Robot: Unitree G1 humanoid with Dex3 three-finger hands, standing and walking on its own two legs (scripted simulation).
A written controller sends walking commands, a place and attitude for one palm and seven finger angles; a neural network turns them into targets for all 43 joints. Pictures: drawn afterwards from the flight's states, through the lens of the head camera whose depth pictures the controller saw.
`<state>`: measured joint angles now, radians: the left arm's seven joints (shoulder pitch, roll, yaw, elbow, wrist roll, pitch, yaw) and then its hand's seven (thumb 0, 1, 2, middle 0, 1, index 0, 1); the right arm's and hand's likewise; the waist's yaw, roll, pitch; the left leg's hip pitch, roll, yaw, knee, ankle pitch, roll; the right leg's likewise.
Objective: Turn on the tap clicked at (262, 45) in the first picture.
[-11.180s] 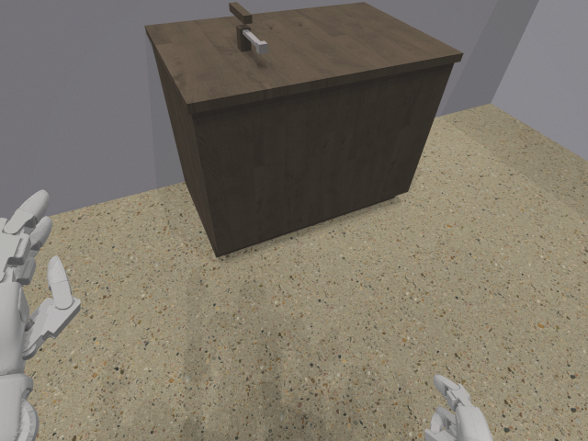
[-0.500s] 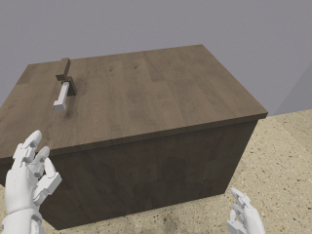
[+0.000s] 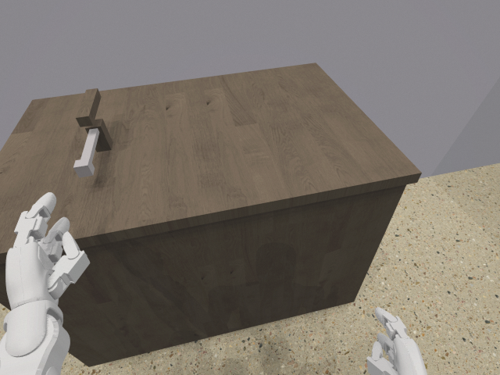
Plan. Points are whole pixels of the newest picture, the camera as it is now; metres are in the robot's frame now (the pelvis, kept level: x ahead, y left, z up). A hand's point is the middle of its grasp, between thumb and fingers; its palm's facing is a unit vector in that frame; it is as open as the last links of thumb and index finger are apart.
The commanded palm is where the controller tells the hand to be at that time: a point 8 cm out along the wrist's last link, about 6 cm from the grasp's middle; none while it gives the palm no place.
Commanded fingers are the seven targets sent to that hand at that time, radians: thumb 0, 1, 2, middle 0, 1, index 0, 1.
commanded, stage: reach beside the lever's end, fingers flat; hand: left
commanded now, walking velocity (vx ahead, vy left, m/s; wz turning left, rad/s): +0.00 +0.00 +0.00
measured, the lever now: (84, 167) +0.46 +0.41 +0.08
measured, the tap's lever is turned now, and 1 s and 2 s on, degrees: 0 0 0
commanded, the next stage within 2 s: push the lever round in 1.82 s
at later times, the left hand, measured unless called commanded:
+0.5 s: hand (69, 227) +0.29 +0.33 +0.11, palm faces +0.56 -0.82 -0.08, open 7.5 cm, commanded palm +0.25 +0.36 +0.11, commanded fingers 0.00 0.90 0.90 -0.18 -0.24 -0.18 -0.24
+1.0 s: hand (67, 202) +0.35 +0.38 +0.10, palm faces +0.59 -0.81 -0.08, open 7.7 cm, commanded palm +0.31 +0.40 +0.09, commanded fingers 0.00 0.90 0.90 -0.16 -0.17 -0.16 -0.17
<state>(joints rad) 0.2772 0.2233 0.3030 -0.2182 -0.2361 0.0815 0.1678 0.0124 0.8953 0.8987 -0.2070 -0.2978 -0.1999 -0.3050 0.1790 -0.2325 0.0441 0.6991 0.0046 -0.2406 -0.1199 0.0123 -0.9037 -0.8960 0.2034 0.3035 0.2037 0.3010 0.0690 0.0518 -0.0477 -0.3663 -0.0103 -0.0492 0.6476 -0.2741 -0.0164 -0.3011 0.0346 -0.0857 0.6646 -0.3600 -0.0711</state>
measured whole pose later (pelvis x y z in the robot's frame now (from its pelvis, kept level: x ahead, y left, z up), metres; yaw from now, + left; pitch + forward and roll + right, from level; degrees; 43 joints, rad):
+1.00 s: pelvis +0.00 +0.03 -0.01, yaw -2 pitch +7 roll -1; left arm -0.30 0.44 0.56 0.60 -0.16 -0.14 0.05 0.01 0.90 0.90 -0.17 -0.20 -0.16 -0.20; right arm 0.27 -0.26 0.01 0.71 0.01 -0.15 -0.13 0.01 -0.90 -0.90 0.20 0.30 0.21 0.30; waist 0.00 0.03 -0.07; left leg -0.57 -0.01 -0.02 0.75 -0.30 0.02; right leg -0.49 0.03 -0.06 0.73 -0.36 -0.04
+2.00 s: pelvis +0.02 +0.05 -0.02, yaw -3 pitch +14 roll -3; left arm -0.49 0.60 0.67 0.91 -0.12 -0.27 -0.06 0.01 0.90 0.90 -0.16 -0.15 -0.15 -0.15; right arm 0.35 -0.27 0.01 0.67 -0.01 0.00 -0.09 0.00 -0.90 -0.90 0.21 0.30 0.21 0.30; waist -0.05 0.02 -0.11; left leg -0.74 0.00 -0.01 0.87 -0.38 0.04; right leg -0.65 0.04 -0.05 0.80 -0.40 -0.01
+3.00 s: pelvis +0.01 +0.03 -0.02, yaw -2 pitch +13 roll -2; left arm -0.55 0.47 0.59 0.91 -0.07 -0.27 0.16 -0.01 0.91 0.93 -0.16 -0.15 -0.15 -0.15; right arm 0.33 -0.26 0.01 0.71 -0.02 -0.03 -0.08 0.01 -0.91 -0.90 0.20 0.30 0.20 0.30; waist -0.06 0.02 -0.11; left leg -0.72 0.00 -0.02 0.85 -0.35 0.02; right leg -0.63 0.05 -0.06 0.80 -0.39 -0.03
